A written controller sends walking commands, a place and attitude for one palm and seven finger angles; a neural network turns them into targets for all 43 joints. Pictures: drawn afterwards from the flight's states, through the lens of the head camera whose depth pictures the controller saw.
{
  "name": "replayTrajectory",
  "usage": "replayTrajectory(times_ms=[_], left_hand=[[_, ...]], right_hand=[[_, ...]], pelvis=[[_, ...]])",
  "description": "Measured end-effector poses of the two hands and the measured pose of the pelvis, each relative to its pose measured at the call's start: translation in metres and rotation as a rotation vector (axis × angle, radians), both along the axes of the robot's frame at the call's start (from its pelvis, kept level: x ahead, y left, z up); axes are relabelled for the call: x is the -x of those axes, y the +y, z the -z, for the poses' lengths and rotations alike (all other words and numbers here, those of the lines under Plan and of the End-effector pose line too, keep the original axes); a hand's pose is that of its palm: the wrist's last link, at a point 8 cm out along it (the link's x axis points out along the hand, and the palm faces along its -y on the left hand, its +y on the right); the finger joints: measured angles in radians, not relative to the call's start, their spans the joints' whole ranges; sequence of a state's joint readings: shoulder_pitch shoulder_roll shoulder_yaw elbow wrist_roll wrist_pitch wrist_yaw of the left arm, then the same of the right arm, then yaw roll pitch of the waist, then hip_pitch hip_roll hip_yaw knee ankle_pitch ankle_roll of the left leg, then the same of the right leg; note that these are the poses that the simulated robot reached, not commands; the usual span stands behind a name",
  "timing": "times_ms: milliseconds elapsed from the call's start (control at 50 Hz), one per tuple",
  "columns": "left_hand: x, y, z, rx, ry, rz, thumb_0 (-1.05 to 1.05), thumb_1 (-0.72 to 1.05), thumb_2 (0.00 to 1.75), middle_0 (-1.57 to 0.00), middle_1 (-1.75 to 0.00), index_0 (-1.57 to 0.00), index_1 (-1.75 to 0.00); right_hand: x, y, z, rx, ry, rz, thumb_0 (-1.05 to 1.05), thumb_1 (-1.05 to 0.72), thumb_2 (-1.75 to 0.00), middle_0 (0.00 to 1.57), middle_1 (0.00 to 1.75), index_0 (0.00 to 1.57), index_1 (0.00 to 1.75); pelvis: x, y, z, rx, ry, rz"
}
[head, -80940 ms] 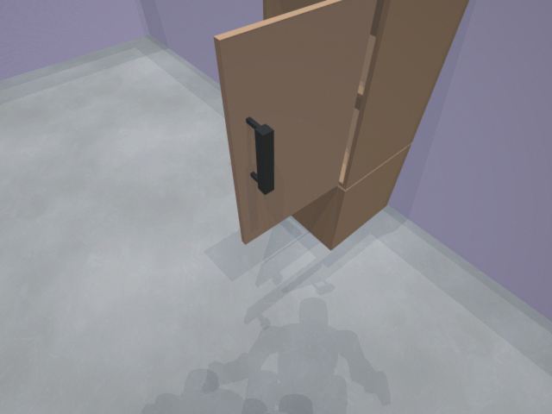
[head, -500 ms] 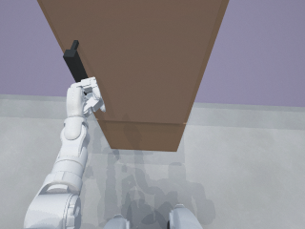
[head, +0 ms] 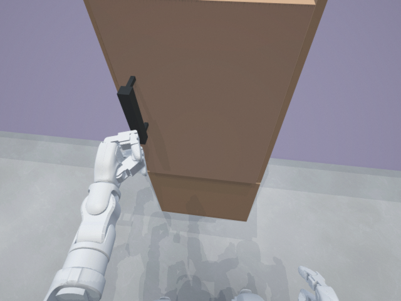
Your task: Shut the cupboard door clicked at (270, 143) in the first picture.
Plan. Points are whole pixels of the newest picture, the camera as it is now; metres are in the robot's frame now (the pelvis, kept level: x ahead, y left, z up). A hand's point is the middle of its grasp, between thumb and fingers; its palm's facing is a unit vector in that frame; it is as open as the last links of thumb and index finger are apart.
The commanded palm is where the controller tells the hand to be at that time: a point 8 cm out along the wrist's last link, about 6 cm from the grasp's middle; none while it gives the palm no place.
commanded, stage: draw the hand back to the body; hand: left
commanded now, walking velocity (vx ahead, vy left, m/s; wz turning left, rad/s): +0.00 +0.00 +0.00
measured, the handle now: (137, 111) +0.54 +0.17 +0.05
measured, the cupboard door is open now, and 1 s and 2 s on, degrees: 0 0 0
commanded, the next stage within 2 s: step back with the hand held close in 1.38 s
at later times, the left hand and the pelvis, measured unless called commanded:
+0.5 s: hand (77, 190) +0.27 +0.20 +0.14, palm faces +0.18 -0.95 -0.25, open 3.1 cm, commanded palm +0.23 +0.25 +0.16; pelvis +0.01 +0.01 +0.04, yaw +1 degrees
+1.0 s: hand out of the picture +0.21 +0.28 +0.21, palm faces +0.46 -0.79 -0.40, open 6.1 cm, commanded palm +0.16 +0.32 +0.23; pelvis +0.02 +0.02 +0.05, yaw +0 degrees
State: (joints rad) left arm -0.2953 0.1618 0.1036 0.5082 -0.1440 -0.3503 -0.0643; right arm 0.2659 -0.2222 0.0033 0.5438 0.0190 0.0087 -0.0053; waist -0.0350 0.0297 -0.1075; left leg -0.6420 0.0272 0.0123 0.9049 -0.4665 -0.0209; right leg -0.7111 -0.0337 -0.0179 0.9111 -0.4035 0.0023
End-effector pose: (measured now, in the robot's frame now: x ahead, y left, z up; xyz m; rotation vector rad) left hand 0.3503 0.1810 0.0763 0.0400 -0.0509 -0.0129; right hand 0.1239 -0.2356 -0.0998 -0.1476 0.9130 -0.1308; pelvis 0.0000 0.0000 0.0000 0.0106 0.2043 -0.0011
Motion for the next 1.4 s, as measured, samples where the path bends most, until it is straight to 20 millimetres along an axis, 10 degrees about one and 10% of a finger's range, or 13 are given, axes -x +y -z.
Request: replayTrajectory(times_ms=[340,700,1060,1400], left_hand=[[0.074,0.040,-0.047,-0.042,-0.003,-0.019,0.01,0.90,0.90,-1.26,-1.46,-1.27,-1.46],[0.142,0.096,-0.101,-0.272,0.008,-0.341,0.01,0.89,0.90,-0.84,-1.01,-0.85,-1.00],[0.189,0.139,-0.156,-0.440,-0.100,-0.513,0.01,0.89,0.90,-0.36,-0.47,-0.37,-0.47],[0.191,0.128,-0.153,-0.412,-0.118,-0.495,0.01,0.89,0.90,-0.21,-0.31,-0.22,-0.31]], right_hand=[[-0.024,0.000,-0.038,0.028,-0.158,-0.024,0.02,-0.90,-0.90,0.20,0.30,0.20,0.30],[-0.074,0.041,-0.078,0.021,-0.281,-0.115,0.02,-0.90,-0.90,0.20,0.30,0.20,0.30],[-0.073,0.041,-0.071,0.013,-0.258,-0.114,0.02,-0.90,-0.90,0.20,0.30,0.20,0.30],[-0.066,0.031,-0.075,0.025,-0.285,-0.095,0.02,-0.90,-0.90,0.20,0.30,0.20,0.30]], pelvis=[[-0.001,0.002,-0.022,0.004,-0.129,-0.010],[-0.015,0.012,-0.049,0.009,-0.255,-0.014],[-0.024,0.017,-0.051,0.013,-0.270,-0.009],[-0.017,0.011,-0.051,0.010,-0.282,-0.005]])
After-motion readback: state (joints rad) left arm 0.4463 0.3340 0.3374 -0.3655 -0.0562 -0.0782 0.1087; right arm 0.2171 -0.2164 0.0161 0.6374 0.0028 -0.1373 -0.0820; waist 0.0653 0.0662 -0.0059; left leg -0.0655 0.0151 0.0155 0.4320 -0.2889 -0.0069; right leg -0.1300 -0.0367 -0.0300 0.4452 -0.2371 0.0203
